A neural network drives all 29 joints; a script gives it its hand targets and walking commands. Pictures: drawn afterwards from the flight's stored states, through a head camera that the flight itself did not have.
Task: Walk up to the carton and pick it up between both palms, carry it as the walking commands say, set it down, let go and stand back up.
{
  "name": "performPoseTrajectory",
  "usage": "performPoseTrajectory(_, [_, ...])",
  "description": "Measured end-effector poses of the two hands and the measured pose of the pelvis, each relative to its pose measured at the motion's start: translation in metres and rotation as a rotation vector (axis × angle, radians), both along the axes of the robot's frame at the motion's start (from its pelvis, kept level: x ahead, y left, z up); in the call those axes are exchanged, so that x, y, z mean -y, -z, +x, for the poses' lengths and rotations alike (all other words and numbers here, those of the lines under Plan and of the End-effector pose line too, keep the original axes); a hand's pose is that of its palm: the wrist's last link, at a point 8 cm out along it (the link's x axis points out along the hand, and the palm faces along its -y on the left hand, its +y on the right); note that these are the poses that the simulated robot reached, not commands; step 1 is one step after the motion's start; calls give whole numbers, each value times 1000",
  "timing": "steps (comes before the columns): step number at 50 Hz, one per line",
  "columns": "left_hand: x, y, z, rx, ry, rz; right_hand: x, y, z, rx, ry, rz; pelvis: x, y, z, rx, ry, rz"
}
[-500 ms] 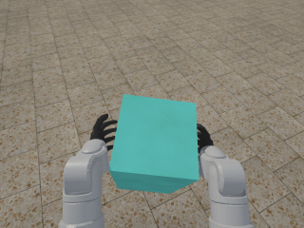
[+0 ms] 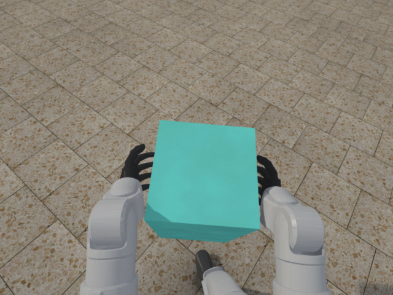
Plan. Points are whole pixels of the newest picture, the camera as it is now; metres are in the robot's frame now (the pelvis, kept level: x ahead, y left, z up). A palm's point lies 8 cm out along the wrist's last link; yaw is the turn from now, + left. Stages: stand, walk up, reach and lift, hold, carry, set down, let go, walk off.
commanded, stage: carry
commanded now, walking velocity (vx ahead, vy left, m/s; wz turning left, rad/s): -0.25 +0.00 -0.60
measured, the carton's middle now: (198, 192) +0.32 -0.02 +0.01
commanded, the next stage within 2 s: none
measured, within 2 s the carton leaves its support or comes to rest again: neither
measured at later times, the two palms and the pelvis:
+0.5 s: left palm out of the picture +0.11 -0.01 +0.09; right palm out of the picture +0.01 -0.24 +0.06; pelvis -0.19 -0.03 +0.02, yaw -14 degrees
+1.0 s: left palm out of the picture +0.10 +0.00 +0.12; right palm out of the picture +0.05 -0.25 +0.12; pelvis -0.20 -0.07 +0.02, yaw -14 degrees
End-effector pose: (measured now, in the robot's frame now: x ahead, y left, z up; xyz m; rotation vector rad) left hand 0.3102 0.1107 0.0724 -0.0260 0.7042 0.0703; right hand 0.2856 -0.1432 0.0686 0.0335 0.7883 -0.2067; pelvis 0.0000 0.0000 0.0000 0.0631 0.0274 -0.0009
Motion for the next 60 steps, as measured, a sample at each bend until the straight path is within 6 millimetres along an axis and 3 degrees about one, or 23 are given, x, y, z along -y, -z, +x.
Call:
performPoseTrajectory(5, [-18, -10, -65, -85, -22, 40, -17, -5, -54, -86, -72, 0, -1, -18, -35, 20, 27, -109])
performPoseTrajectory(8, [-22, -26, -86, -27, -62, 1, -21, -24, -70, -29, -108, -32, 4, -19, -57, 14, 61, -123])
performPoseTrajectory(11, [-14, -40, -99, 73, -81, -55, -13, -47, -81, 73, -95, -57, 13, -13, -82, 6, 117, -111])
performPoseTrajectory(13, [1, -45, -109, 121, -68, -66, 2, -55, -93, 124, -58, -49, 19, -6, -101, 0, 154, -102])
performPoseTrajectory(15, [22, -44, -122, 130, -33, -48, 22, -51, -114, 135, -17, -34, 26, 1, -120, -3, 185, -91])
performPoseTrajectory(21, [91, -17, -177, -77, 201, 102, 82, 0, -221, -64, 146, 37, 33, -9, -166, 7, 203, -47])
performPoseTrajectory(24, [116, -12, -195, -134, 310, 124, 96, 7, -268, -123, 248, 61, 29, -18, -186, -3, 231, -37])
performPoseTrajectory(27, [129, -21, -202, -108, 346, 70, 102, -4, -292, -95, 316, 45, 24, -24, -207, -22, 242, -39])
performPoseTrajectory(30, [128, -30, -206, -32, 340, -11, 102, -26, -295, -12, 350, 1, 19, -23, -224, -30, 250, -40])
performPoseTrajectory(33, [112, -36, -212, 61, 319, -34, 92, -42, -289, 81, 341, -18, 12, -13, -232, -36, 251, -70])
performPoseTrajectory(38, [74, -38, -232, -32, 234, 62, 65, -36, -280, -30, 189, 7, 17, -29, -222, -28, 268, -94])
performPoseTrajectory(42, [64, -52, -235, -32, 140, 34, 58, -47, -265, -26, 97, -5, 31, -33, -218, -25, 255, -94])
performPoseTrajectory(47, [88, -55, -218, 38, 94, -27, 85, -59, -240, 49, 83, -39, 59, -22, -211, -26, 258, -56])
performPoseTrajectory(53, [138, -38, -202, -34, 192, 59, 129, -28, -245, -17, 169, 26, 79, -18, -198, -14, 226, -78])
performPoseTrajectory(57, [161, -27, -191, -85, 265, 104, 145, -6, -255, -68, 231, 66, 80, -18, -191, -21, 255, -76])
performPoseTrajectory(60, [172, -22, -182, -93, 289, 85, 151, -2, -256, -75, 269, 62, 82, -18, -188, -25, 260, -63])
